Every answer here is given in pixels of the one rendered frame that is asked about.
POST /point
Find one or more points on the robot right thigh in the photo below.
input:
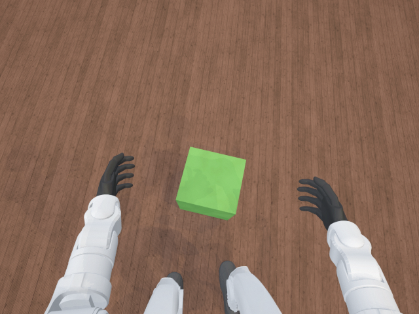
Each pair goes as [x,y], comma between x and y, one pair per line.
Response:
[247,294]

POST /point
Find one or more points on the robot right forearm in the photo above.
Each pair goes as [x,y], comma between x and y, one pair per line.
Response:
[363,285]

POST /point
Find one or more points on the robot left forearm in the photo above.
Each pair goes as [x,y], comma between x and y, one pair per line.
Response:
[86,282]

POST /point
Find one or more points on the robot left foot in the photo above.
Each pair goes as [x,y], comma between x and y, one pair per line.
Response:
[177,277]

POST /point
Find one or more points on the carton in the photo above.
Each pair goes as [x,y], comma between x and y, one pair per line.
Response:
[211,183]

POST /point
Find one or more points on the right robot hand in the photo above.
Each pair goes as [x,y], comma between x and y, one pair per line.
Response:
[329,208]

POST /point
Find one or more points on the left robot hand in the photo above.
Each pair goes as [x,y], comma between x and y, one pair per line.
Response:
[110,178]

